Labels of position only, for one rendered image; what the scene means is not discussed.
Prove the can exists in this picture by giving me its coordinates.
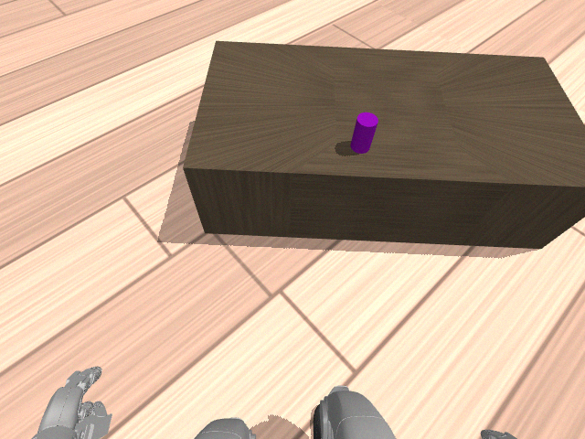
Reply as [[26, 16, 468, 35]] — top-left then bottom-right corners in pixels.
[[350, 112, 378, 154]]

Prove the left robot hand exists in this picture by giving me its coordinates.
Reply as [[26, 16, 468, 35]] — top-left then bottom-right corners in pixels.
[[37, 367, 112, 439]]

